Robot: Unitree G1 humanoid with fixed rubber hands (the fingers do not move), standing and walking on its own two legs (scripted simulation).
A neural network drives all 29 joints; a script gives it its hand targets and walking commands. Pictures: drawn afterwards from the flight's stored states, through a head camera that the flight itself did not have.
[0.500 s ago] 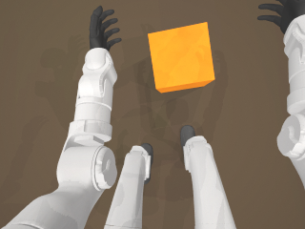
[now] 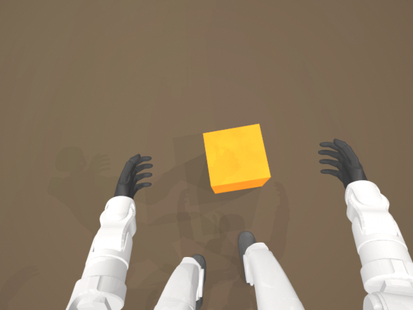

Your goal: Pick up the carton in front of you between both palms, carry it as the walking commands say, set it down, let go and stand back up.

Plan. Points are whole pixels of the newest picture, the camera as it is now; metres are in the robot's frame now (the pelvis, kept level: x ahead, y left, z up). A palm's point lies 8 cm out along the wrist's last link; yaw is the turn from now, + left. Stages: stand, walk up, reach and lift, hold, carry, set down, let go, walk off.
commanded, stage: let go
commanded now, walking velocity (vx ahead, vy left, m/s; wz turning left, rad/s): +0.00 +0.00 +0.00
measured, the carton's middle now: (235, 162) +0.49 -0.05 -0.60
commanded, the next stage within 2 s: stand in 0.84 s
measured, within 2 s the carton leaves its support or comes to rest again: neither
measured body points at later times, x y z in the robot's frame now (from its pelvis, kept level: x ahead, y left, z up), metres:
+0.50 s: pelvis +0.05 +0.04 +0.05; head +0.08 +0.03 +0.50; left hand +0.22 +0.27 -0.03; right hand +0.22 -0.20 -0.03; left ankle -0.02 +0.14 -0.69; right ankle +0.07 -0.08 -0.69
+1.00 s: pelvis +0.07 +0.04 +0.04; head +0.07 +0.05 +0.49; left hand +0.20 +0.29 -0.07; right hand +0.19 -0.22 -0.04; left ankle -0.02 +0.14 -0.69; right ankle +0.07 -0.08 -0.69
